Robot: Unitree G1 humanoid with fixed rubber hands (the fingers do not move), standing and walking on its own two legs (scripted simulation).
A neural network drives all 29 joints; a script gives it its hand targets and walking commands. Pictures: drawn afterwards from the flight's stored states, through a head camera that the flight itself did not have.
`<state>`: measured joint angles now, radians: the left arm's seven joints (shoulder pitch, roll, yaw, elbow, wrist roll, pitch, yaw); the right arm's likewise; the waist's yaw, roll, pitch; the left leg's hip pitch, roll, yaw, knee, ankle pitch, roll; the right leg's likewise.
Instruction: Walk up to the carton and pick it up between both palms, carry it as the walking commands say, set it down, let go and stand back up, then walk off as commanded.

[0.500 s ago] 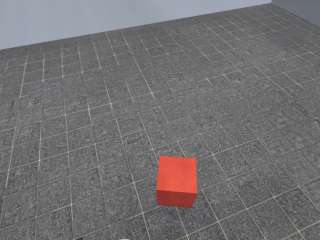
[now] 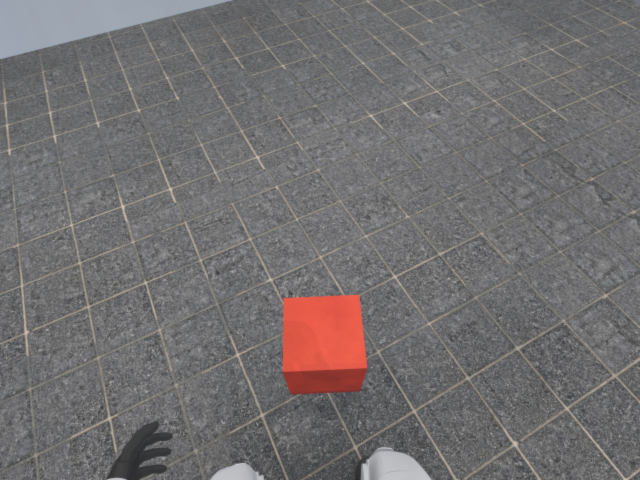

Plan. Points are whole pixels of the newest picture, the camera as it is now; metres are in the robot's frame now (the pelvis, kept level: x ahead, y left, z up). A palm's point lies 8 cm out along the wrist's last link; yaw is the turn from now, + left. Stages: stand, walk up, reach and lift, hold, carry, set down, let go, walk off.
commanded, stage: walk up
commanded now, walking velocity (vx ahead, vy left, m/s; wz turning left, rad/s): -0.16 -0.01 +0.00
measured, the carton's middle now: (323, 346) +0.48 -0.01 -0.63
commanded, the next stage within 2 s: none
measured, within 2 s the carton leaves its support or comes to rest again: neither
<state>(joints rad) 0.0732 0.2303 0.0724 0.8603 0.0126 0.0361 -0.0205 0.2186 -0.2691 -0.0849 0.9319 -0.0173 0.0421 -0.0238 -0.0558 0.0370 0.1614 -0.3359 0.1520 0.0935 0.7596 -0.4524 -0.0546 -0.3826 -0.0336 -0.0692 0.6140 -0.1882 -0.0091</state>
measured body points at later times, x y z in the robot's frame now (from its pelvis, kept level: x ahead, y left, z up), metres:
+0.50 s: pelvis -0.03 -0.02 +0.02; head -0.03 +0.00 +0.47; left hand +0.00 +0.21 -0.15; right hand +0.03 -0.25 -0.13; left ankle -0.09 +0.08 -0.72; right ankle +0.06 -0.11 -0.72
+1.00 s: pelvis +0.07 -0.09 +0.01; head +0.11 -0.11 +0.45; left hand +0.09 +0.15 -0.13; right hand +0.07 -0.33 -0.16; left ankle +0.00 +0.03 -0.67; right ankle +0.11 -0.17 -0.72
